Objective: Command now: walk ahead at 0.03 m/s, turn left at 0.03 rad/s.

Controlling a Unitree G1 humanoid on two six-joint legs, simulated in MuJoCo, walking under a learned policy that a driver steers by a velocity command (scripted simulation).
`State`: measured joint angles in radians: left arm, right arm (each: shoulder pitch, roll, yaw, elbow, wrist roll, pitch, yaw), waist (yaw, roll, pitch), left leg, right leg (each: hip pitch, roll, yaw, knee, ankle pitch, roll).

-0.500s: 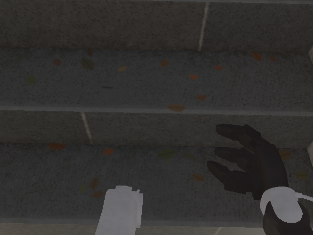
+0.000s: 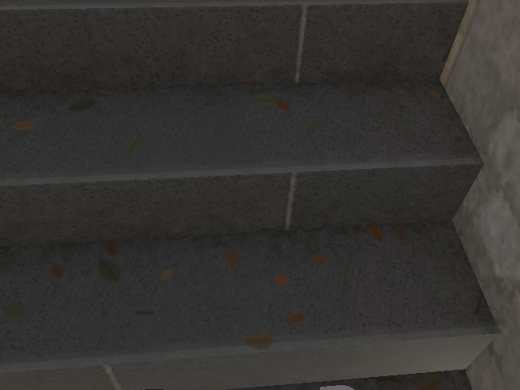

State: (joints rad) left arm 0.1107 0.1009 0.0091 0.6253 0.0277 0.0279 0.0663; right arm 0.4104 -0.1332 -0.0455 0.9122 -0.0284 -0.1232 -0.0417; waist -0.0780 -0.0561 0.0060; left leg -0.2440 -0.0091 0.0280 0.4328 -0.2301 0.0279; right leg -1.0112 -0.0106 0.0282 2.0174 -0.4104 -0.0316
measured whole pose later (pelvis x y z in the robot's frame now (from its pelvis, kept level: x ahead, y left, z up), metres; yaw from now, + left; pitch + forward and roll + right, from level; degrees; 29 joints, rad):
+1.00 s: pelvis +0.20 -0.14 +0.17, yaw -1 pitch +1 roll +0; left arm 0.23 0.19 0.07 0.69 0.04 0.00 0.04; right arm 0.37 -0.18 -0.05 0.81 -0.03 -0.05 -0.03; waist -0.04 -0.03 -0.05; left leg -0.36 -0.03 0.05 0.63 -0.30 0.08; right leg -0.68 0.05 0.08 1.68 -0.20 -0.07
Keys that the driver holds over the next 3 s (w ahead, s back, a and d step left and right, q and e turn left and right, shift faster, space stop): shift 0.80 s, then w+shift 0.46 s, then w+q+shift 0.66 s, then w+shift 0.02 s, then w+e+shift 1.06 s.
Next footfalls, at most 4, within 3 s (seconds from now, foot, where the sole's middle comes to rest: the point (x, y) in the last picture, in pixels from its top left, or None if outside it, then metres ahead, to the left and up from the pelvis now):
0.28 right None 0.22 -0.30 -0.59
0.78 left None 0.27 -0.05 -0.59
1.38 right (444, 319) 0.47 -0.38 -0.40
1.92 left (199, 276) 0.59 0.09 -0.40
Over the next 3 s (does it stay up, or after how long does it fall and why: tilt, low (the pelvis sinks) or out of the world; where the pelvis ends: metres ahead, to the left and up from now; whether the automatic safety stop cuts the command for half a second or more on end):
stays up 1.18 0.13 0.74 its command is cut before an obstacle after 1.3 s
